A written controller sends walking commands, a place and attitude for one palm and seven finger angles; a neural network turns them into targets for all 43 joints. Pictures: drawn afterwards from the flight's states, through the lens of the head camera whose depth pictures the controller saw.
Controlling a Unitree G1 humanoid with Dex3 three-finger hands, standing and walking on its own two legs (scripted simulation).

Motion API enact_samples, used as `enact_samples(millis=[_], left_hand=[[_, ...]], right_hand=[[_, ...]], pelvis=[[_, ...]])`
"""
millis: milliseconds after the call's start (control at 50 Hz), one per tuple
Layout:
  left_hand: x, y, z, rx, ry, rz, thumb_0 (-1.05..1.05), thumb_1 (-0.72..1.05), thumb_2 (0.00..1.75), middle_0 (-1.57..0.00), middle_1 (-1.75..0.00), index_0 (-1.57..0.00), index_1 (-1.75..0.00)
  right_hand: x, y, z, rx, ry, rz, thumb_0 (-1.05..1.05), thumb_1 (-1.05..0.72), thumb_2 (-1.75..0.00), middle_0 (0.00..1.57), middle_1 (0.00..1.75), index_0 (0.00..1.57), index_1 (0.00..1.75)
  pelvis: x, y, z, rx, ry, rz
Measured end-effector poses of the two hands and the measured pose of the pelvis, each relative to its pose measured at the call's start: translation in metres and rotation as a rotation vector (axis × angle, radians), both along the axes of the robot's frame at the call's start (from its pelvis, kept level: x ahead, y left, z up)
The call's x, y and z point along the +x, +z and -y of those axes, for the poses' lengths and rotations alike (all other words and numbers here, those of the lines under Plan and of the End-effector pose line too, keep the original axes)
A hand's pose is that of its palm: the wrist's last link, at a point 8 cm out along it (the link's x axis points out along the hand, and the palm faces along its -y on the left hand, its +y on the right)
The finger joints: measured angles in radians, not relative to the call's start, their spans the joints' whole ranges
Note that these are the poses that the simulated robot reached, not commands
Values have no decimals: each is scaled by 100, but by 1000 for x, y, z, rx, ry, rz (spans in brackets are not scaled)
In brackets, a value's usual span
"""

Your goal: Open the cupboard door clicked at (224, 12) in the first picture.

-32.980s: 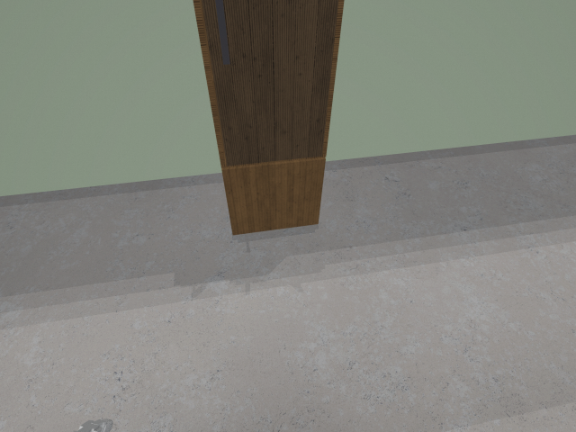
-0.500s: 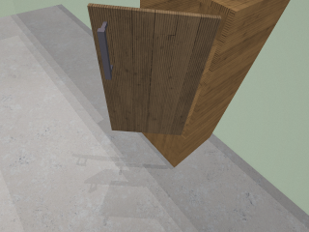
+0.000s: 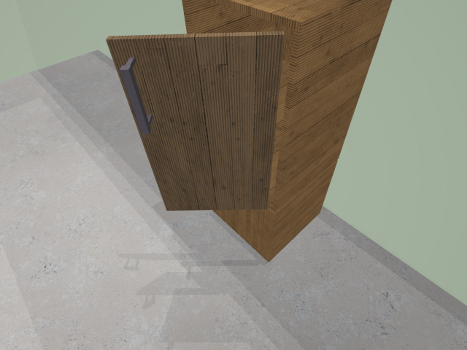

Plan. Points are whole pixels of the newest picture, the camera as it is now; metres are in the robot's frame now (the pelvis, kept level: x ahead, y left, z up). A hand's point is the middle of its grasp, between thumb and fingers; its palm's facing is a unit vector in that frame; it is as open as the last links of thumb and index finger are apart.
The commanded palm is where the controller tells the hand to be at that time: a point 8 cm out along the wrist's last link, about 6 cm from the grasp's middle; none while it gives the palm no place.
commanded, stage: come to a stop and stand still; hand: left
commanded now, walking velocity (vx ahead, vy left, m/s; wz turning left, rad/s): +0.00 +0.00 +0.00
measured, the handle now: (139, 97) +0.59 +0.24 +0.14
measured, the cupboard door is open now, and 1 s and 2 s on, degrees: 47 47 47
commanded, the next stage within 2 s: look again from close up in 0.74 s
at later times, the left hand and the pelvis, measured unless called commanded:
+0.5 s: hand out of the picture +0.02 +0.16 -0.17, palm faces +0.00 -0.98 -0.20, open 7.4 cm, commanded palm none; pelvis +0.01 -0.01 +0.00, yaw +0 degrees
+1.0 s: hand out of the picture +0.03 +0.18 -0.17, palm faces +0.01 -0.98 -0.22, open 7.4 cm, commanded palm none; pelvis +0.03 +0.00 +0.00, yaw +0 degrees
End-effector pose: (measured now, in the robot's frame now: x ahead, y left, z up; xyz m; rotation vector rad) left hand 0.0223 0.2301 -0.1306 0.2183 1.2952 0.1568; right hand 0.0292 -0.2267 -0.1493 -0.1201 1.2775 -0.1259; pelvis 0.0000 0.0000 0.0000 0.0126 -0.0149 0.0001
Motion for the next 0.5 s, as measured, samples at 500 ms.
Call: enact_samples(millis=[500], left_hand=[[-11,-11,21,-52,32,-88,1,91,89,-20,-30,-20,-30]], right_hand=[[-22,6,4,-12,-18,-126,1,-91,-90,19,29,20,30]], pelvis=[[14,3,14,-2,-3,-14]])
